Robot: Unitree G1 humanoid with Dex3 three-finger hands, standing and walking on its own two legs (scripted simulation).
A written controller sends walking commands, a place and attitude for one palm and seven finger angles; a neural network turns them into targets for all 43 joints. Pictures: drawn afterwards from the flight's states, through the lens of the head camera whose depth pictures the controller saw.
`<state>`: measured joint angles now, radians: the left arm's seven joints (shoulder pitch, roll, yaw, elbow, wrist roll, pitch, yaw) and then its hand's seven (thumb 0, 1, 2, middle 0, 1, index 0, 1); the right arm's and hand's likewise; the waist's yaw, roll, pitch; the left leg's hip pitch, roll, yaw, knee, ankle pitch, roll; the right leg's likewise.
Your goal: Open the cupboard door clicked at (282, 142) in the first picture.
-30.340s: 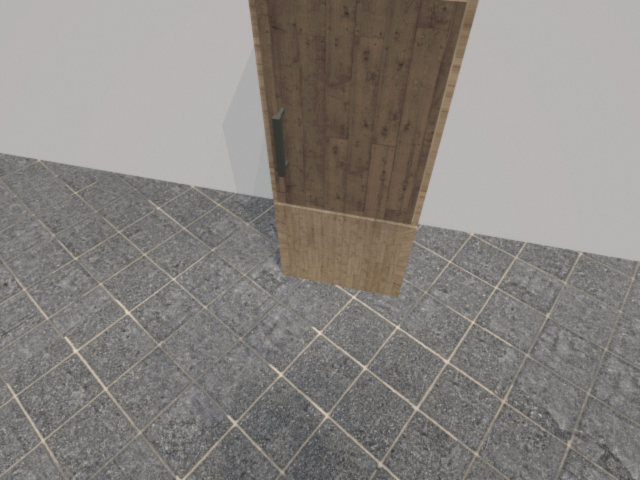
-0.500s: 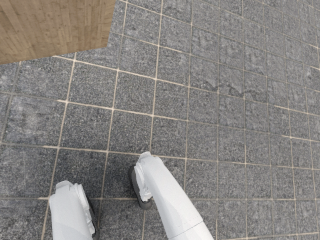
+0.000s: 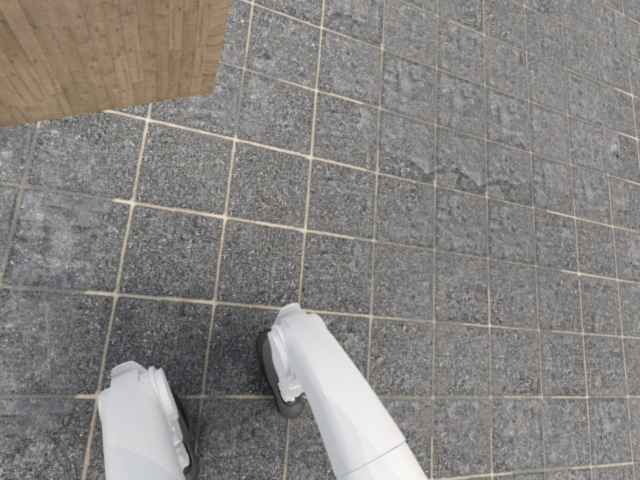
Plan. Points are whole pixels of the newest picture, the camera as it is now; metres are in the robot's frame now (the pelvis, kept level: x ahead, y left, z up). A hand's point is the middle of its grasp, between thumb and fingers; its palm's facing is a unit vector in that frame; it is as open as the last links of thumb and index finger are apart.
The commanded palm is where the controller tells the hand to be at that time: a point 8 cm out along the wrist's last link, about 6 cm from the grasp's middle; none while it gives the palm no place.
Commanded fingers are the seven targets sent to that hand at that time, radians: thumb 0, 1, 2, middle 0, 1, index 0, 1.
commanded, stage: close the thumb around the handle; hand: left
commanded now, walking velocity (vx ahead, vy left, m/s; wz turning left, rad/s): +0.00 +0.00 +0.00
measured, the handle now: out of the picture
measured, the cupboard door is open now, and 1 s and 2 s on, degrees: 0 9 37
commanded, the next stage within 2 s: pull the door open along its arc in 0.24 s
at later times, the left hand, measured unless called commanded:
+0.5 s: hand out of the picture +0.67 +0.24 +0.09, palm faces +0.18 -0.98 -0.04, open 5.4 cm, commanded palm +0.68 +0.21 +0.08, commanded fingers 0.00 0.90 0.90 -0.40 -1.35 -0.40 -1.35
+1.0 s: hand out of the picture +0.61 +0.22 +0.09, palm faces +0.16 -0.99 -0.01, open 5.2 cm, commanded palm +0.57 +0.23 +0.08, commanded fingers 0.00 0.90 0.90 -0.40 -1.35 -0.40 -1.35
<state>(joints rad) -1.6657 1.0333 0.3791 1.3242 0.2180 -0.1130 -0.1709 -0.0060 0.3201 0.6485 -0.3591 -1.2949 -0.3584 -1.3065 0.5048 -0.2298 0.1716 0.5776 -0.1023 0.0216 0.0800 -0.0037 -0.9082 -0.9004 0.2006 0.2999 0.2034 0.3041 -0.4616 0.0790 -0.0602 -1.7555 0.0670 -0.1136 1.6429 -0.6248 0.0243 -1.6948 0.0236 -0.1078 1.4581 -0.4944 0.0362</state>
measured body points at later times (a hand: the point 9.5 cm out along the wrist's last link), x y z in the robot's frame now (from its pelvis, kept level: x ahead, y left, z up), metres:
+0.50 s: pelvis +0.00 -0.01 -0.01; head +0.27 +0.04 +0.35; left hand +0.66 +0.29 +0.09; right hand -0.10 -0.22 -0.06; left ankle +0.03 +0.10 -0.53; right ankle +0.09 -0.14 -0.53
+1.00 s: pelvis +0.02 -0.01 +0.04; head +0.25 +0.03 +0.43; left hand +0.60 +0.27 +0.09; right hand -0.01 -0.26 -0.05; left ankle +0.03 +0.10 -0.53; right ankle +0.08 -0.14 -0.53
